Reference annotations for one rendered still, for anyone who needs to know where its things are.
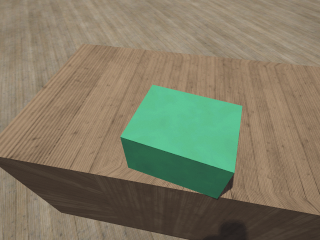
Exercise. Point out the pedestal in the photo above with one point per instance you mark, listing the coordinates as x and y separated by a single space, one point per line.
65 145

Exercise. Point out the carton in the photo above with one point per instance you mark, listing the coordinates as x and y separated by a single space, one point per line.
185 139

